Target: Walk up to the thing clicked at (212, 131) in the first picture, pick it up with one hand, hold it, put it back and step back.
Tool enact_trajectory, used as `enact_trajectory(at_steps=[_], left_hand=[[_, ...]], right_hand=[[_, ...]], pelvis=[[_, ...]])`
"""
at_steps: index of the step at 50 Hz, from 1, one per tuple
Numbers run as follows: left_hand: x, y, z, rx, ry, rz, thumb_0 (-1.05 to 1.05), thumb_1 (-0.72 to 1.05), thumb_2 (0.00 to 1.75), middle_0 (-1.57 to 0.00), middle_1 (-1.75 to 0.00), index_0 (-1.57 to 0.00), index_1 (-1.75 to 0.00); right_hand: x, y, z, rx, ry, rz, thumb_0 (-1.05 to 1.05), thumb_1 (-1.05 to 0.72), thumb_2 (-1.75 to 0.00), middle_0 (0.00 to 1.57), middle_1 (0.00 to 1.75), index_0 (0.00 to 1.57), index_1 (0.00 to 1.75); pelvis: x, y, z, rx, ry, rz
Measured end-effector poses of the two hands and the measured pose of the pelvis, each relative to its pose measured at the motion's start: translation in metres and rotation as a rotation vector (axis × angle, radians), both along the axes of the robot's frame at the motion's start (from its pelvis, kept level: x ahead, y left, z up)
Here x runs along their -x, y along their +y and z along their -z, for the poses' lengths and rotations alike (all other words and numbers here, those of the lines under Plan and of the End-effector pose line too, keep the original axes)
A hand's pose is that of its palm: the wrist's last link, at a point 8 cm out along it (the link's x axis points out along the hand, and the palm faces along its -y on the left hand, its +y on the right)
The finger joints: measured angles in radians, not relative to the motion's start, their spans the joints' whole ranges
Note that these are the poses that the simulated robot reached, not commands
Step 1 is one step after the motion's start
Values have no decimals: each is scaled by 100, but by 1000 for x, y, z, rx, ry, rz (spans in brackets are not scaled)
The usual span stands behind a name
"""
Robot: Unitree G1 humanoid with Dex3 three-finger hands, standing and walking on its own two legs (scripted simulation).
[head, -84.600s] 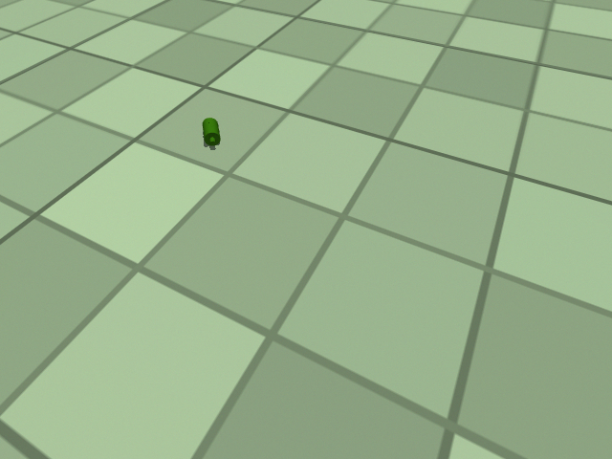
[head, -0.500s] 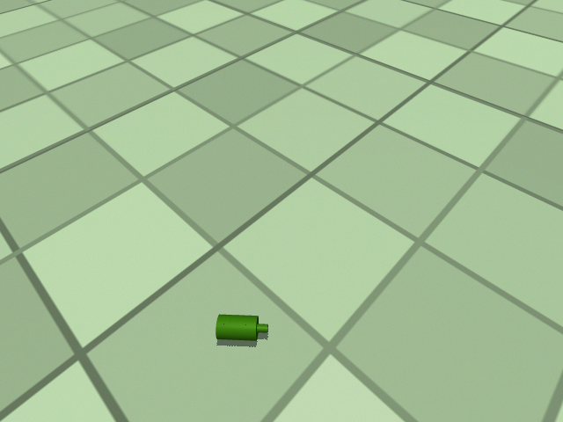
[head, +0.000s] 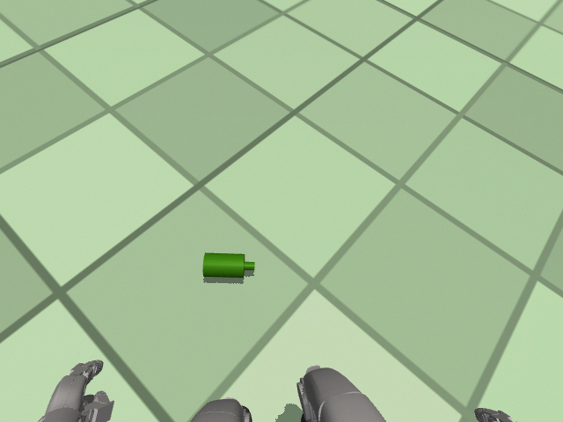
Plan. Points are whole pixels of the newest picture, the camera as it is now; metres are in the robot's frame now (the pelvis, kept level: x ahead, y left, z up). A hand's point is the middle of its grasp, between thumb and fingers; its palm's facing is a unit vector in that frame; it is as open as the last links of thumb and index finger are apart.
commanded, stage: step back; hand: left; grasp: from above
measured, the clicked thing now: (229, 265) +0.59 +0.13 -0.72
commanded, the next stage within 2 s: none
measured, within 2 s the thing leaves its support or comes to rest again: neither
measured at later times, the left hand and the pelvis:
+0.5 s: hand out of the picture +0.00 +0.24 -0.13, palm faces -0.07 -0.91 -0.41, open 7.3 cm; pelvis -0.11 -0.02 +0.00, yaw -5 degrees
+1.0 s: hand out of the picture -0.17 +0.26 -0.16, palm faces -0.05 -0.93 -0.38, open 7.3 cm; pelvis -0.26 -0.01 +0.00, yaw -4 degrees
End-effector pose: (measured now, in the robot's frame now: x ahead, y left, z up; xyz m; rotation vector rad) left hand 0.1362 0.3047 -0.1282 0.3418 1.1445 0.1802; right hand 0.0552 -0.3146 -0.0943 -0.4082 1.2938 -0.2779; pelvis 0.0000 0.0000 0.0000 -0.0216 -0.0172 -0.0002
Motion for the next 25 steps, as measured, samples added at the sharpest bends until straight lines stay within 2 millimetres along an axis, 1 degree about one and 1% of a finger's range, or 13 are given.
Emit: enact_trajectory(at_steps=[5,9,12,15,17,19,21,23,25], left_hand=[[27,-3,-1,4,39,35,0,91,90,-21,-30,-20,-30],[50,-4,-1,-14,67,49,0,91,90,-21,-30,-21,-30],[66,-7,-3,-33,68,60,0,91,90,-21,-30,-21,-30],[83,-12,-7,-54,56,67,0,91,90,-21,-30,-21,-30],[97,-18,-13,-58,47,62,0,91,90,-21,-30,-21,-30],[112,-22,-20,-58,35,58,0,91,90,-21,-30,-21,-30],[125,-24,-27,-61,27,46,0,91,90,-21,-30,-21,-30],[135,-26,-33,-62,21,36,0,91,90,-21,-30,-21,-30],[141,-27,-36,-62,9,33,0,91,90,-21,-30,-21,-30]], right_hand=[[9,8,4,-13,-63,22,0,-90,-90,21,30,21,30],[17,11,14,-40,-118,26,0,-90,-90,21,30,21,30],[28,8,23,-63,-142,27,0,-90,-90,21,30,21,30],[41,-2,33,-83,-158,31,0,-90,-90,21,30,21,30],[51,-8,37,-94,-157,40,0,-90,-90,21,30,21,30],[61,-12,35,-100,-147,47,0,-90,-90,21,30,21,30],[71,-16,29,-102,-135,45,0,-90,-90,21,30,21,30],[82,-20,23,-96,-127,39,0,-90,-90,21,30,21,30],[95,-25,20,-81,-114,30,0,-90,-90,21,30,21,30]], pelvis=[[16,6,0,-9,-8,37],[33,4,5,-21,-20,63],[47,-1,10,-29,-28,85],[63,-9,16,-27,-37,99],[73,-14,14,5,-50,82],[82,-19,11,-14,-46,77],[90,-23,5,-49,-45,90],[99,-23,0,-62,-33,88],[109,-23,-3,-61,-16,79]])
